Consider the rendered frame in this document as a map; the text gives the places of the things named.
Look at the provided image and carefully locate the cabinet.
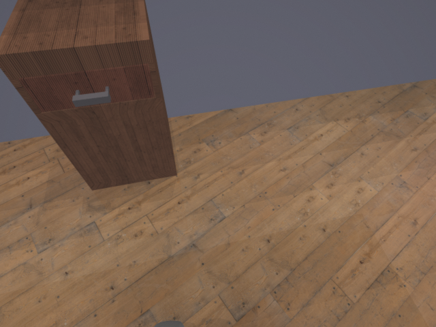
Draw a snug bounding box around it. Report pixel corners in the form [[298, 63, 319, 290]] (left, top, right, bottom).
[[0, 0, 177, 191]]

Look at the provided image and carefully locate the drawer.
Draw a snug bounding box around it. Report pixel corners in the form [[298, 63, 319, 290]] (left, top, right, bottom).
[[18, 63, 155, 112]]

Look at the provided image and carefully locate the handle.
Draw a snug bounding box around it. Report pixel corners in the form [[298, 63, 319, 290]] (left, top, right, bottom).
[[72, 87, 111, 107]]

